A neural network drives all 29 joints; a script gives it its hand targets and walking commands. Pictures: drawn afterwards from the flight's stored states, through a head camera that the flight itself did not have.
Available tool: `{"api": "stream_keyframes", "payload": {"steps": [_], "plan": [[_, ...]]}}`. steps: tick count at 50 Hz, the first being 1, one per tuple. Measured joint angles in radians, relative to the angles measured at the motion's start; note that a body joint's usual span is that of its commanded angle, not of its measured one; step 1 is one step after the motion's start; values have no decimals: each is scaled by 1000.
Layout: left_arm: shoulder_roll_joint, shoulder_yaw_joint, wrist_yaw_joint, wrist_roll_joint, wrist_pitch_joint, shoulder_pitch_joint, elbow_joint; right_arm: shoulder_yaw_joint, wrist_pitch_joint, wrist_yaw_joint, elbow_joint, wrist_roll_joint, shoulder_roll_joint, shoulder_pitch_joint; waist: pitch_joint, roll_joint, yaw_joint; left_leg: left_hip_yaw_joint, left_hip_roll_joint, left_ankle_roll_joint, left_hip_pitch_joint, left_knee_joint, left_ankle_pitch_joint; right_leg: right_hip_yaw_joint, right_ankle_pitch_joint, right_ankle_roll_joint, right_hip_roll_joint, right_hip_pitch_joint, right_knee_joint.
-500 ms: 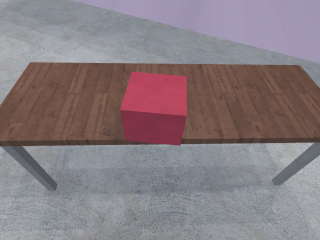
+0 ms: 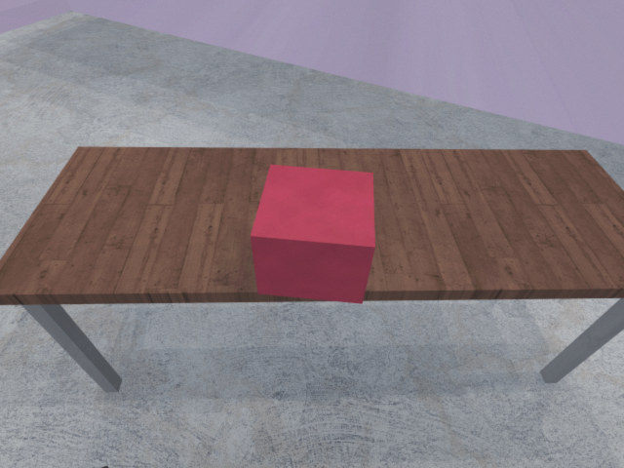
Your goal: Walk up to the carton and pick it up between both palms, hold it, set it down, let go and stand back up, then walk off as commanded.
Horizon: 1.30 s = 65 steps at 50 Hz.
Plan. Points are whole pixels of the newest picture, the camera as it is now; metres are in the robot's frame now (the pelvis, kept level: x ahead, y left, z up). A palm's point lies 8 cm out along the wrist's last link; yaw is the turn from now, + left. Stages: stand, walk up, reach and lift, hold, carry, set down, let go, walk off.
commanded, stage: stand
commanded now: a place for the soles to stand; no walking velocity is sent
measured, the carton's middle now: (315, 233) +0.59 +0.01 -0.09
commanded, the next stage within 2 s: none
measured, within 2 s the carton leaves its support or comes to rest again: neither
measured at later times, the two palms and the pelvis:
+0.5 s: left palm out of the picture +0.09 +0.30 -0.11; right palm out of the picture +0.11 -0.31 -0.11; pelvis +0.01 -0.01 +0.01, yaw +1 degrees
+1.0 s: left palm out of the picture +0.10 +0.29 -0.11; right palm out of the picture +0.11 -0.32 -0.11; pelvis +0.01 -0.02 +0.01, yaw +1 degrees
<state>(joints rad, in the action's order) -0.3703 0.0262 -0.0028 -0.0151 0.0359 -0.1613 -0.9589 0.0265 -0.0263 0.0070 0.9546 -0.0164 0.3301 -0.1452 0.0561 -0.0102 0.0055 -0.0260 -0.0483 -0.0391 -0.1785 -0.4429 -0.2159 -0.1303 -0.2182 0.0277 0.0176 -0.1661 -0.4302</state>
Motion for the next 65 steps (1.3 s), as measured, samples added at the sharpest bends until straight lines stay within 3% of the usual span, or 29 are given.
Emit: {"api": "stream_keyframes", "payload": {"steps": [27, 65], "plan": [[-9, -36, 10, 21, -21, 79, -135, 2, 13, -4, 138, 15, 23, 82, 36, -2, 0, -19, -1, 15, 66, 109, 46, 16, 25, -6, -8, 56, 77], [-7, -33, 9, 19, -23, 90, -134, -5, 17, -10, 130, 14, 27, 59, 31, 6, 3, -38, 19, 36, 79, 121, 39, 35, 19, -29, 11, 73, 92]]}}
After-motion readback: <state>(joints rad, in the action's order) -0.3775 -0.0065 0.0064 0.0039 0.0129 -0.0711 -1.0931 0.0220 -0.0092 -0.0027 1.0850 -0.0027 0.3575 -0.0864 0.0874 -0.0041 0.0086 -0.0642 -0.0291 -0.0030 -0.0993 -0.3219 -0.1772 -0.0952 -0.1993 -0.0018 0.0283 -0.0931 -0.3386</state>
